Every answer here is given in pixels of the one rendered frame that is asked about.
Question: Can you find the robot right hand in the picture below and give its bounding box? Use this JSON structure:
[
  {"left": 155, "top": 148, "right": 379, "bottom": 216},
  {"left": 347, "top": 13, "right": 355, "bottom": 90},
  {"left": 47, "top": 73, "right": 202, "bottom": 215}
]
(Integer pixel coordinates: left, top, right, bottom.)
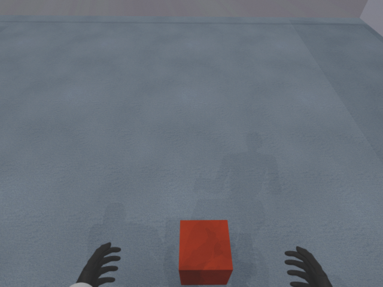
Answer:
[{"left": 285, "top": 246, "right": 332, "bottom": 287}]

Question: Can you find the carton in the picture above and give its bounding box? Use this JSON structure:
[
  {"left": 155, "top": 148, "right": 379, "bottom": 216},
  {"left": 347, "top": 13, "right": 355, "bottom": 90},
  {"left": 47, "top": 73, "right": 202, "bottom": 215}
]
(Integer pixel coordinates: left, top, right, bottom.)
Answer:
[{"left": 179, "top": 220, "right": 233, "bottom": 285}]

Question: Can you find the robot left hand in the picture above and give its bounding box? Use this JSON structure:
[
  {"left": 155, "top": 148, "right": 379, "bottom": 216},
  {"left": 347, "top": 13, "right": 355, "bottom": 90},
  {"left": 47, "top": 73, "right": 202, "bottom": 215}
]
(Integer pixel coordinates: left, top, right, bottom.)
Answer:
[{"left": 76, "top": 242, "right": 121, "bottom": 287}]

